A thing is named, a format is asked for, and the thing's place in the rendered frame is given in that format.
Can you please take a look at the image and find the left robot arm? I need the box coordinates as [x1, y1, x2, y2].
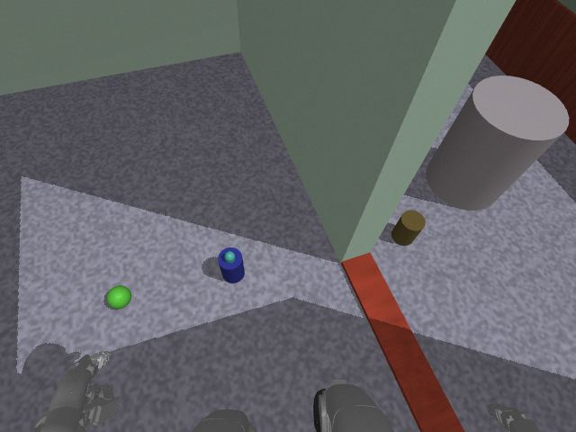
[31, 407, 86, 432]

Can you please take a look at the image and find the bed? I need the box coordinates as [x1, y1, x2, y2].
[485, 0, 576, 144]

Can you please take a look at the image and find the left robot hand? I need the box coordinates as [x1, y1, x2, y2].
[48, 351, 119, 428]

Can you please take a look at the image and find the right robot hand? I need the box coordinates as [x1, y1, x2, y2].
[488, 403, 542, 432]

